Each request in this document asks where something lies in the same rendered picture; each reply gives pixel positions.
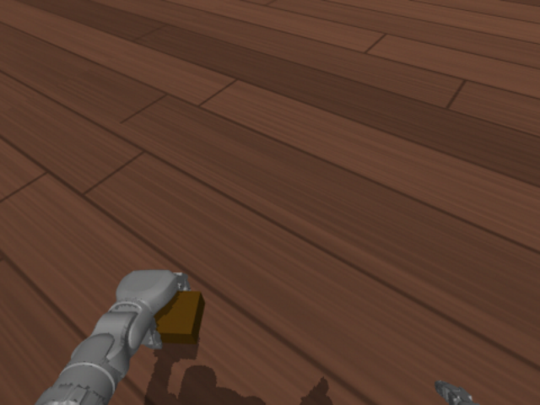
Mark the left robot hand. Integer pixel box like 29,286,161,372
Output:
116,269,191,349

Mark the left robot arm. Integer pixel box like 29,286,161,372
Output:
35,299,153,405

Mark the small box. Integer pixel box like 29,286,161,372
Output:
154,291,205,344

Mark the right robot hand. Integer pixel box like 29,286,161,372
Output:
435,381,480,405

